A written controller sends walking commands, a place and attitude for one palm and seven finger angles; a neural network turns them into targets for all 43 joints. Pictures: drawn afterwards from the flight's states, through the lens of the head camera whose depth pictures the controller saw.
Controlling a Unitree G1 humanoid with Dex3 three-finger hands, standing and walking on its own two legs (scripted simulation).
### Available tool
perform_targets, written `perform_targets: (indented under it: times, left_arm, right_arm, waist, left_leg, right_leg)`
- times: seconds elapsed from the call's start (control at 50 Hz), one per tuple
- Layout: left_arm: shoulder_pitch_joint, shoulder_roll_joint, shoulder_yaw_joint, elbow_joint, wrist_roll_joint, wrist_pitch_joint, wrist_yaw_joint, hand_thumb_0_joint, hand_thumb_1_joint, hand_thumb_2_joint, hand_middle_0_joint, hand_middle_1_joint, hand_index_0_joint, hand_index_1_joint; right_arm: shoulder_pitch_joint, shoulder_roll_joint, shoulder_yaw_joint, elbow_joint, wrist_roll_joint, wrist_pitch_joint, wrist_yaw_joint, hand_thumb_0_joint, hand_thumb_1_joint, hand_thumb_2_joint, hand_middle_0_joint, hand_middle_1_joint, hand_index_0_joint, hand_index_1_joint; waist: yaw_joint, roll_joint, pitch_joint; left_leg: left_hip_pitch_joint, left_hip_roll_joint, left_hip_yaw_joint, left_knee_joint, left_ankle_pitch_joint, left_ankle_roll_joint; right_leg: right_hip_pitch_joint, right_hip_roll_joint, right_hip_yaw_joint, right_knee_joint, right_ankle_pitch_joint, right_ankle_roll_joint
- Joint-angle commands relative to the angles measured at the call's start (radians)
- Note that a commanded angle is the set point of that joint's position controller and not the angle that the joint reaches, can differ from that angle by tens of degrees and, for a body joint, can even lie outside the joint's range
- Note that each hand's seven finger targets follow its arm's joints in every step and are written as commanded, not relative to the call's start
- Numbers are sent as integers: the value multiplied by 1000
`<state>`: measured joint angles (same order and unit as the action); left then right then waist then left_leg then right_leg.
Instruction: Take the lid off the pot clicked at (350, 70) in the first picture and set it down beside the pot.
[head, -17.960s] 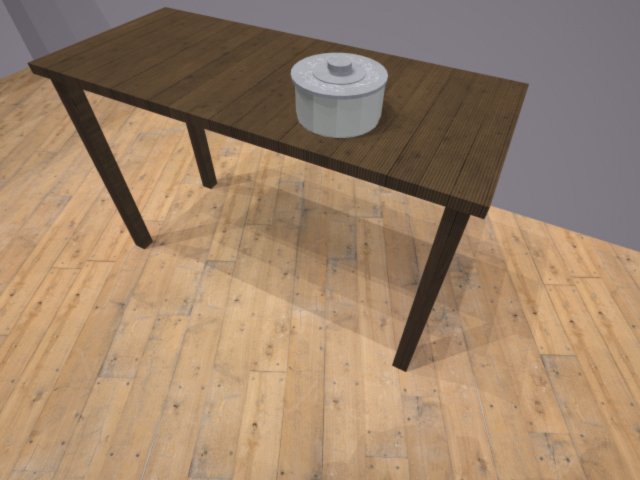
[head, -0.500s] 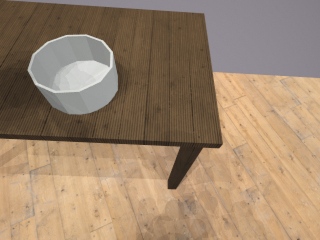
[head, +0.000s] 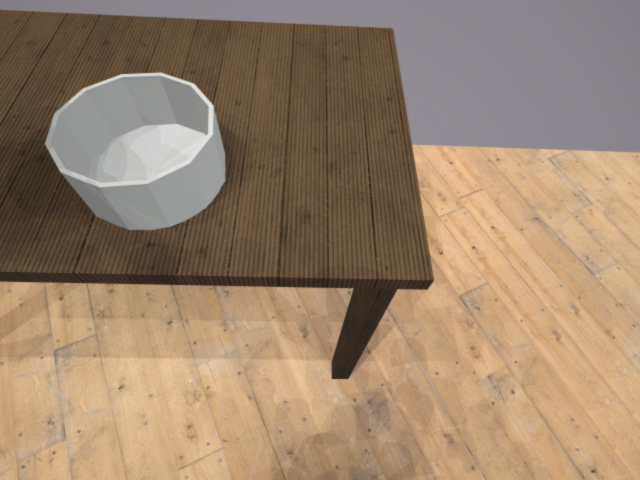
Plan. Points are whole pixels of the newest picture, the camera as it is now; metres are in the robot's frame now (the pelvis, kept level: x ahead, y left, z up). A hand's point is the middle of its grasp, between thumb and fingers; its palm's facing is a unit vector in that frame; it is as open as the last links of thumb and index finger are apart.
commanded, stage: move the lid sideways beside the pot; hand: left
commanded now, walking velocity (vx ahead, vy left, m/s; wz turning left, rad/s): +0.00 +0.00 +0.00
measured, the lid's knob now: out of the picture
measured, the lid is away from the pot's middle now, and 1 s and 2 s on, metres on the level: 0.21 0.22 0.22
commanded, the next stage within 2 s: lower the lid onto the table in 0.28 s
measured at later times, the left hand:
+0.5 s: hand out of the picture +0.47 +0.39 +0.27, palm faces -0.18 -0.38 -0.91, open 8.1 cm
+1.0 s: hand out of the picture +0.47 +0.38 +0.25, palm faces -0.20 -0.42 -0.88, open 8.0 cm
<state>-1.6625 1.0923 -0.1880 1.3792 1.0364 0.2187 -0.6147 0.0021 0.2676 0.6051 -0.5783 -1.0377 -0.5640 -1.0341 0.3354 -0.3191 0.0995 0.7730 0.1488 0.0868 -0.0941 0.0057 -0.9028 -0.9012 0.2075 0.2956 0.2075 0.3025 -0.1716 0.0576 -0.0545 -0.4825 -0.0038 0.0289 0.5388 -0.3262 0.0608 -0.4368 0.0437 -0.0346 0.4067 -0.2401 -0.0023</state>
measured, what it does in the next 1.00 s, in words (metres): stands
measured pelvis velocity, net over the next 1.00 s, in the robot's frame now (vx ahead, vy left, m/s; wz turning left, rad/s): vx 0.00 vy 0.00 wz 0.01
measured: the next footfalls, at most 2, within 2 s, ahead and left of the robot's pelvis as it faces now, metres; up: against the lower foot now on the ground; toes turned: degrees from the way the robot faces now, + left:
none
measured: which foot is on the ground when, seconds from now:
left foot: down 0.00-1.00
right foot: down 0.00-1.00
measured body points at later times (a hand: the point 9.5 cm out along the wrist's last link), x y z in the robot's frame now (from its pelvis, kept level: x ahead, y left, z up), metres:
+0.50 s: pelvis +0.00 +0.01 +0.00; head +0.11 +0.01 +0.43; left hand +0.47 +0.40 +0.32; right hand -0.02 -0.27 -0.13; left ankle -0.05 +0.07 -0.73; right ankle -0.04 -0.12 -0.73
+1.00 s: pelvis +0.00 +0.00 +0.00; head +0.11 +0.01 +0.43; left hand +0.47 +0.40 +0.30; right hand -0.04 -0.27 -0.12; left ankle -0.05 +0.07 -0.73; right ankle -0.04 -0.12 -0.73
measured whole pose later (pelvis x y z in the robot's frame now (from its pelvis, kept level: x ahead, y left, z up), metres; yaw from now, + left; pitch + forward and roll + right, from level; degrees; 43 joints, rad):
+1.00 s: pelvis +0.00 +0.00 +0.00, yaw +1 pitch +17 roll -4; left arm -1.69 1.07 -0.20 1.45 1.01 0.30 -0.61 0.00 0.27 0.60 -0.57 -1.04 -0.56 -1.03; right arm 0.38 -0.32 0.08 0.81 0.13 0.06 -0.09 0.01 -0.90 -0.90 0.21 0.30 0.21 0.30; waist -0.19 0.06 -0.06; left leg -0.53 0.00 0.01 0.59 -0.34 0.06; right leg -0.47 0.05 -0.05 0.43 -0.25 0.00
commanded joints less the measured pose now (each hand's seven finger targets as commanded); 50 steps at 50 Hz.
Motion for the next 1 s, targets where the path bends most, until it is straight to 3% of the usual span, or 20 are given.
perform_targets:
  times: [0.0,0.02,0.1,0.12,0.14,0.2,0.22,0.26,0.3,0.32,0.36,0.4,0.42,0.5,0.54,0.7,0.72,0.8,0.92,0.98]
  left_arm:
    - [-476,215,12,-250,21,-11,48,0,705,816,-746,-1134,-753,-1137]
    - [-462,211,11,-265,9,-17,43,0,705,816,-746,-1134,-753,-1137]
    - [-470,206,6,-238,22,-8,42,0,705,816,-746,-1134,-753,-1137]
    - [-466,187,-2,-274,6,-13,38,0,705,816,-746,-1134,-753,-1137]
    - [-507,211,12,-297,20,-4,39,0,705,816,-746,-1134,-753,-1137]
    - [-495,163,-9,-250,17,12,38,0,705,816,-746,-1134,-753,-1137]
    - [-480,122,-24,-263,-1,10,35,0,705,816,-746,-1134,-753,-1137]
    - [-520,146,-8,-279,14,21,36,0,705,816,-746,-1134,-753,-1137]
    - [-531,127,-20,-270,17,29,40,0,705,816,-746,-1134,-753,-1137]
    - [-522,88,-34,-282,-1,29,36,0,705,816,-746,-1134,-753,-1137]
    - [-500,115,-18,-234,17,35,38,0,705,816,-746,-1134,-753,-1137]
    - [-530,101,-34,-200,10,56,33,0,705,816,-746,-1134,-753,-1137]
    - [-499,81,-40,-183,-6,56,31,0,705,816,-746,-1134,-753,-1137]
    - [-548,155,-12,-187,19,64,36,0,705,816,-746,-1134,-753,-1137]
    - [-542,158,-10,-191,14,69,36,0,705,816,-746,-1134,-753,-1137]
    - [-539,135,-18,-186,6,72,48,0,705,816,-746,-1134,-753,-1137]
    - [-525,100,-29,-201,-12,67,46,0,705,816,-746,-1134,-753,-1137]
    - [-518,151,-8,-175,4,68,52,0,705,816,-746,-1134,-753,-1137]
    - [-514,97,-24,-202,-16,68,55,0,705,816,-746,-1134,-753,-1137]
    - [-498,115,-11,-158,2,75,60,0,705,816,-746,-1134,-753,-1137]
  right_arm:
    - [136,-184,-51,-33,-6,-10,-19,0,-900,-900,200,300,200,300]
    - [141,-181,-50,-35,-2,-12,-21,0,-900,-900,200,300,200,300]
    - [154,-186,-53,-33,-2,-10,-18,0,-900,-900,200,300,200,300]
    - [155,-183,-54,-30,1,-13,-21,0,-900,-900,200,300,200,300]
    - [159,-191,-58,-25,-7,-9,-18,0,-900,-900,200,300,200,300]
    - [172,-186,-61,-18,-4,-13,-15,0,-900,-900,200,300,200,300]
    - [177,-184,-62,-13,-4,-18,-18,0,-900,-900,200,300,200,300]
    - [180,-189,-67,-4,-12,-15,-15,0,-900,-900,200,300,200,300]
    - [179,-187,-67,-2,-11,-17,-14,0,-900,-900,200,300,200,300]
    - [184,-183,-68,1,-10,-24,-17,0,-900,-900,200,300,200,300]
    - [188,-186,-68,6,-15,-22,-13,0,-900,-900,200,300,200,300]
    - [178,-187,-66,6,-10,-25,-9,0,-900,-900,200,300,200,300]
    - [181,-184,-64,5,-7,-32,-11,0,-900,-900,200,300,200,300]
    - [180,-184,-63,4,-15,-33,-8,0,-900,-900,200,300,200,300]
    - [182,-186,-62,2,-13,-31,-7,0,-900,-900,200,300,200,300]
    - [181,-188,-63,-5,-15,-31,-8,0,-900,-900,200,300,200,300]
    - [187,-185,-65,-5,-13,-38,-13,0,-900,-900,200,300,200,300]
    - [193,-189,-66,2,-17,-37,-14,0,-900,-900,200,300,200,300]
    - [205,-184,-71,14,-19,-44,-17,0,-900,-900,200,300,200,300]
    - [207,-187,-74,18,-27,-41,-14,0,-900,-900,200,300,200,300]
  waist:
    - [14,138,-429]
    - [20,168,-449]
    - [9,183,-424]
    - [15,233,-445]
    - [15,227,-474]
    - [4,222,-444]
    - [8,258,-457]
    - [4,221,-474]
    - [2,246,-468]
    - [7,280,-477]
    - [-2,189,-457]
    - [-8,186,-441]
    - [-2,205,-449]
    - [-4,158,-466]
    - [1,175,-476]
    - [-5,202,-449]
    - [1,232,-469]
    - [-10,157,-467]
    - [0,257,-489]
    - [-14,183,-466]
  left_leg:
    - [299,15,-26,17,625,-16]
    - [328,17,-25,32,726,-28]
    - [340,21,-40,33,693,-33]
    - [387,28,-41,44,801,-48]
    - [427,32,-53,60,844,-52]
    - [427,34,-60,61,836,-53]
    - [456,37,-58,68,922,-64]
    - [471,40,-66,79,923,-60]
    - [467,41,-72,72,899,-65]
    - [500,45,-75,79,994,-78]
    - [464,42,-73,82,918,-63]
    - [414,31,-64,56,800,-54]
    - [424,31,-64,60,866,-66]
    - [386,24,-59,65,807,-48]
    - [411,28,-65,80,891,-61]
    - [387,31,-72,61,770,-53]
    - [417,34,-69,68,846,-62]
    - [363,27,-62,65,742,-43]
    - [449,39,-80,93,915,-73]
    - [398,35,-78,89,807,-53]
  right_leg:
    - [153,13,-3,6,364,19]
    - [159,15,-7,14,415,15]
    - [108,23,-14,7,343,18]
    - [96,24,-22,10,375,13]
    - [81,29,-23,16,376,19]
    - [42,34,-30,8,343,20]
    - [36,36,-36,9,375,14]
    - [25,40,-36,14,370,20]
    - [13,39,-39,10,340,17]
    - [4,41,-46,11,371,12]
    - [6,43,-40,12,349,21]
    - [37,36,-32,6,336,19]
    - [42,36,-38,9,364,14]
    - [85,35,-26,19,385,24]
    - [76,35,-29,30,418,25]
    - [49,34,-28,18,339,22]
    - [44,35,-33,22,362,17]
    - [75,33,-22,23,359,24]
    - [16,42,-38,30,365,17]
    - [25,42,-31,29,346,25]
